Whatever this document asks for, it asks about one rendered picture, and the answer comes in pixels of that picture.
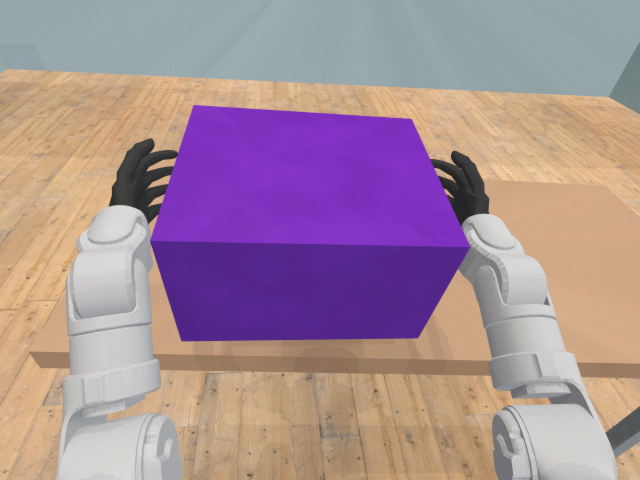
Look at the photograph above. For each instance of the right robot upper arm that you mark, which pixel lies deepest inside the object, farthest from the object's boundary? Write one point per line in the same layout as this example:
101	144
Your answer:
549	442

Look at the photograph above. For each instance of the robot right forearm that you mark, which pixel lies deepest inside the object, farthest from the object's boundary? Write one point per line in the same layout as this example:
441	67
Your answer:
528	354

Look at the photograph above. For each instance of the left robot hand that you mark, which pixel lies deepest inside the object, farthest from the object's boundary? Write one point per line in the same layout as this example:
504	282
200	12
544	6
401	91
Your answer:
133	178

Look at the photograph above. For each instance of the carton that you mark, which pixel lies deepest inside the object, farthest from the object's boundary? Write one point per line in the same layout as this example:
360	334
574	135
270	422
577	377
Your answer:
285	225

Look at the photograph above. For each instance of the table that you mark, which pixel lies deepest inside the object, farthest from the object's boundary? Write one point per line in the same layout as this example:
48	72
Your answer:
586	239

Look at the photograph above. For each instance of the robot left forearm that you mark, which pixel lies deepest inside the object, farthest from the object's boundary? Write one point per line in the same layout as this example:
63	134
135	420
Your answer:
108	306

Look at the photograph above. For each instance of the left robot upper arm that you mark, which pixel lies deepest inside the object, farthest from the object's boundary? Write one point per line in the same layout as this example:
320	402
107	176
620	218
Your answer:
141	447

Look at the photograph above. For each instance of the right robot hand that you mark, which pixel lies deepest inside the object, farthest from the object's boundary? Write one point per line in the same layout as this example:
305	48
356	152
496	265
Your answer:
468	191

